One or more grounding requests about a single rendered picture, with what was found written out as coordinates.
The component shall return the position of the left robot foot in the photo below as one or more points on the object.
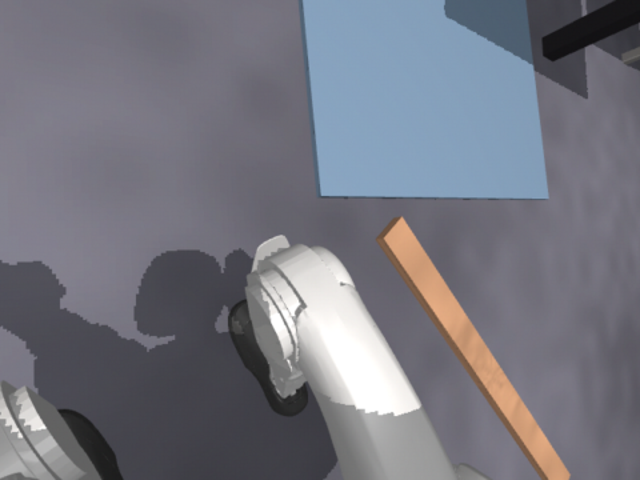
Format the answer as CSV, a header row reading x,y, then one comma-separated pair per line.
x,y
93,443

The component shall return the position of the right robot hand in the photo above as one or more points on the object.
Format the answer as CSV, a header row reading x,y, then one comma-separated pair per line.
x,y
467,472

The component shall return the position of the right robot foot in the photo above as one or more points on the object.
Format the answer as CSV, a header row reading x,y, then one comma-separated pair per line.
x,y
242,334

